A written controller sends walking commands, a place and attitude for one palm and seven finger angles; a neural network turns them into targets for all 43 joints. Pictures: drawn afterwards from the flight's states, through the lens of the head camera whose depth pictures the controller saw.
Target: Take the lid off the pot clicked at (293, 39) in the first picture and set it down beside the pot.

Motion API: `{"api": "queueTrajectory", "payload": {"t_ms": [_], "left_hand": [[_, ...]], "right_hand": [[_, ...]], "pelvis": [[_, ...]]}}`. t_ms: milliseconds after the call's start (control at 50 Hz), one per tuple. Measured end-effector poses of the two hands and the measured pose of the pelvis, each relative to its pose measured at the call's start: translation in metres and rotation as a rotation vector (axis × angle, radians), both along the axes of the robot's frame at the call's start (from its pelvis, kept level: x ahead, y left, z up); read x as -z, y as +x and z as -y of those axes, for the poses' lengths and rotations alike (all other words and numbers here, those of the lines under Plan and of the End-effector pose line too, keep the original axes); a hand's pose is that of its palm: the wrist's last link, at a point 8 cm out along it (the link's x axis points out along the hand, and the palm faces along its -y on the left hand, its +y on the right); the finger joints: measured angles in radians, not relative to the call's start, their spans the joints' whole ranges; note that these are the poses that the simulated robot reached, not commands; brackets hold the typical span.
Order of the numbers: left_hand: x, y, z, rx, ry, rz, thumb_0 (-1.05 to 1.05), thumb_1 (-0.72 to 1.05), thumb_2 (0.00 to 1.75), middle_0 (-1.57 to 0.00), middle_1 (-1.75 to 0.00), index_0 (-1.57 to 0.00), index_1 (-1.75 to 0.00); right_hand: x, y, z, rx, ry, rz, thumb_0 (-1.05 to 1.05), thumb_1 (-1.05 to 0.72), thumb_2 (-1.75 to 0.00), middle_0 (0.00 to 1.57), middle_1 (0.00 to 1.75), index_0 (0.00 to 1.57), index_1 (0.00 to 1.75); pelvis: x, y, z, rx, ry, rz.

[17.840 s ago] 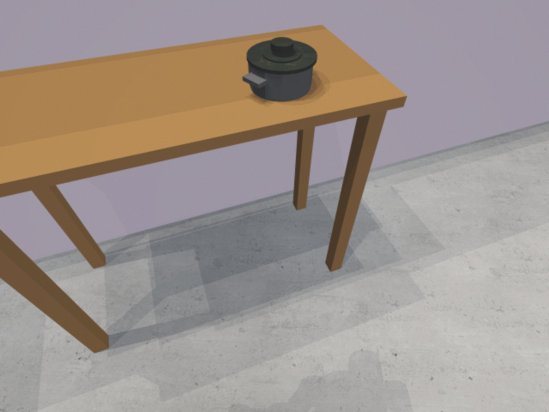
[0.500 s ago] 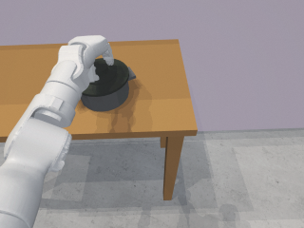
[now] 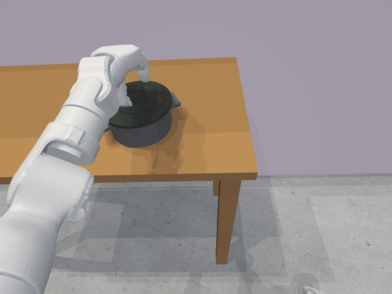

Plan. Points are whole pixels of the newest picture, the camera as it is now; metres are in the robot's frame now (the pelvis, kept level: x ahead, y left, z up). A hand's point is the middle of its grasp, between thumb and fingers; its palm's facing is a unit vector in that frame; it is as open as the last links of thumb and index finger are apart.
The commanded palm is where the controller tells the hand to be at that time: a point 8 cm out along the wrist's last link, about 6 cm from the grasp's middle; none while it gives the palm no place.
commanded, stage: raise the hand to come down again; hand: left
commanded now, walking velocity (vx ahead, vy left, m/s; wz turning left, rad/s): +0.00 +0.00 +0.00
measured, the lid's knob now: (134, 94) +0.51 +0.14 +0.15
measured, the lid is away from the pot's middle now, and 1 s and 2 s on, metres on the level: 0.00 0.00 0.00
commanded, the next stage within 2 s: move the open hand above the knob in 0.62 s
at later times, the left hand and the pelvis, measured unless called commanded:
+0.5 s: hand (123, 76) +0.48 +0.14 +0.22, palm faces -0.25 -0.01 -0.97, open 10.0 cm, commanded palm +0.46 +0.14 +0.27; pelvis -0.01 +0.00 +0.00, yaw +0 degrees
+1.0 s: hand (122, 79) +0.47 +0.14 +0.21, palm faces -0.27 -0.02 -0.96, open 10.0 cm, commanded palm +0.46 +0.14 +0.27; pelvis -0.01 +0.00 +0.00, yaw +0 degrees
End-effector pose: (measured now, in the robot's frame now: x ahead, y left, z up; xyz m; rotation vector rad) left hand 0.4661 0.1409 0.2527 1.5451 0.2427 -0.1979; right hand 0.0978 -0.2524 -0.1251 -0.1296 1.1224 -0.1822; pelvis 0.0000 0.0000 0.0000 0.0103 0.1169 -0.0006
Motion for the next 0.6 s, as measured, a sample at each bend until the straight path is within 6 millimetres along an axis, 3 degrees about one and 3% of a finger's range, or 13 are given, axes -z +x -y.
{"api": "queueTrajectory", "payload": {"t_ms": [180, 460, 600], "left_hand": [[-0.010, -0.002, -0.002, -0.006, -0.006, 0.018, 0.00, -0.18, 1.18, -0.71, -0.36, -0.71, -0.35], [-0.023, 0.003, 0.003, -0.003, 0.002, 0.027, 0.00, -0.19, 1.21, -0.76, -0.23, -0.77, -0.23], [-0.019, 0.003, 0.004, 0.000, -0.021, 0.014, 0.00, -0.20, 1.22, -0.80, -0.15, -0.80, -0.15]], "right_hand": [[-0.004, 0.002, 0.000, -0.006, -0.013, 0.017, 0.01, -0.90, -0.89, 0.20, 0.30, 0.20, 0.30], [0.004, -0.026, -0.005, 0.020, 0.002, -0.038, 0.01, -0.90, -0.89, 0.20, 0.30, 0.20, 0.30], [0.004, -0.032, -0.004, 0.029, 0.001, -0.049, 0.01, -0.90, -0.89, 0.20, 0.30, 0.20, 0.30]], "pelvis": [[0.000, -0.004, 0.000, -0.002, 0.001, 0.004], [0.000, -0.005, -0.003, 0.006, 0.003, -0.002], [0.000, -0.006, -0.004, 0.010, 0.002, 0.001]]}}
